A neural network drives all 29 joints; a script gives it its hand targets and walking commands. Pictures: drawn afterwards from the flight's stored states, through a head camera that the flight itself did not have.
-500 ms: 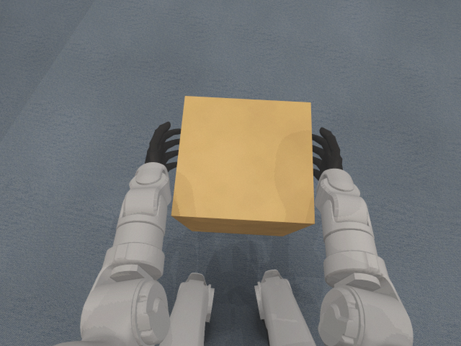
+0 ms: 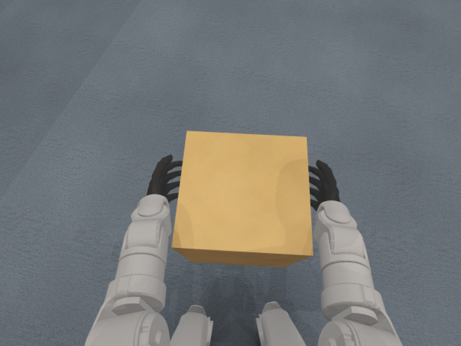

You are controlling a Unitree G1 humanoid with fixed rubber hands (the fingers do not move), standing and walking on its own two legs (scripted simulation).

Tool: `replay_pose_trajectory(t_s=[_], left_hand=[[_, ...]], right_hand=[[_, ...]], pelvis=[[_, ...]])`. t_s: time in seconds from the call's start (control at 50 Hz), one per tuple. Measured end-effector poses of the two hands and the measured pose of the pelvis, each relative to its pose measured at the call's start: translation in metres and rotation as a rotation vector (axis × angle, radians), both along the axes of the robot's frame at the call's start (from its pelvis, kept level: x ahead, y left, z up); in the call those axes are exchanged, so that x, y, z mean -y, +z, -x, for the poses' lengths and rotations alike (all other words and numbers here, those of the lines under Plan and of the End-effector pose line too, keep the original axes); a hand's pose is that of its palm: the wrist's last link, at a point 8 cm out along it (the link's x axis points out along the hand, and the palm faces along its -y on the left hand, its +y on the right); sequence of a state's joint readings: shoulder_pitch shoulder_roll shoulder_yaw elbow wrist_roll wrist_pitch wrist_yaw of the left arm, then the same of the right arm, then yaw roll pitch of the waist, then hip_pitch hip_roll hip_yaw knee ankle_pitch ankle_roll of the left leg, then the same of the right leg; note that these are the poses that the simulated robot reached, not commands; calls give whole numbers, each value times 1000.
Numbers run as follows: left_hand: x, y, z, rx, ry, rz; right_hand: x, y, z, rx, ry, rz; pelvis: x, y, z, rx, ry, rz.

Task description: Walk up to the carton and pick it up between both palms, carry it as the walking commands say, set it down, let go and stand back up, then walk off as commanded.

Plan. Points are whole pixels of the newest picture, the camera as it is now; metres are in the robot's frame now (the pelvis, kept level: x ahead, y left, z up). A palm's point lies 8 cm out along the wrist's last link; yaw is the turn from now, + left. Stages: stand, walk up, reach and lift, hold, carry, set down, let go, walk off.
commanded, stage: reach and lift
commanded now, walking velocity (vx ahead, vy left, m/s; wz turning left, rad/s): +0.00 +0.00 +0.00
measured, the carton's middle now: (241, 208) +0.38 -0.02 -0.11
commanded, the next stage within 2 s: none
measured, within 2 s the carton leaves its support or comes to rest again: neither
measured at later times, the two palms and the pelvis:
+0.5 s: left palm (149, 195) +0.36 +0.13 +0.03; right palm (345, 202) +0.34 -0.17 +0.03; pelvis +0.01 +0.00 +0.05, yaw +0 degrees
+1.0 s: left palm (136, 193) +0.33 +0.13 +0.09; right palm (370, 199) +0.32 -0.17 +0.10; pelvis +0.03 +0.00 +0.08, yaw +0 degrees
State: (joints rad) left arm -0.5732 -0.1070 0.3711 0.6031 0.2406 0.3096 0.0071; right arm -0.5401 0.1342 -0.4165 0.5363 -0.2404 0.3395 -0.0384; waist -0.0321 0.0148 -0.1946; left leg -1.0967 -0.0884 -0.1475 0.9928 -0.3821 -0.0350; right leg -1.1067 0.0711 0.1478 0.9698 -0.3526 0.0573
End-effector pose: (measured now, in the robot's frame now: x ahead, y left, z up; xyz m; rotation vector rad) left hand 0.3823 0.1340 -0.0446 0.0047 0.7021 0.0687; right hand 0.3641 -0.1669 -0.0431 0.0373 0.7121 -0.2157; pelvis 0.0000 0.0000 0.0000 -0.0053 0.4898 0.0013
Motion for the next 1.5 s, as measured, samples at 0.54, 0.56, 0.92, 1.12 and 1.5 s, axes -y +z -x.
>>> replay_pose_trajectory(t_s=[0.54,0.56,0.92,1.12,1.5], left_hand=[[3,76,25,3,-6,-8],[3,79,26,4,-6,-8],[5,129,44,28,-7,-18],[3,152,52,43,-10,-22],[-1,174,63,42,-2,-18]], right_hand=[[3,76,25,3,6,2],[3,79,26,5,6,2],[5,130,41,28,23,17],[4,153,48,42,29,24],[-1,175,57,41,34,22]], pelvis=[[1,55,-14,218,-1,-4],[1,57,-14,228,-1,-4],[5,75,-24,418,6,-4],[4,80,-26,512,7,-4],[1,83,-24,608,1,-1]])
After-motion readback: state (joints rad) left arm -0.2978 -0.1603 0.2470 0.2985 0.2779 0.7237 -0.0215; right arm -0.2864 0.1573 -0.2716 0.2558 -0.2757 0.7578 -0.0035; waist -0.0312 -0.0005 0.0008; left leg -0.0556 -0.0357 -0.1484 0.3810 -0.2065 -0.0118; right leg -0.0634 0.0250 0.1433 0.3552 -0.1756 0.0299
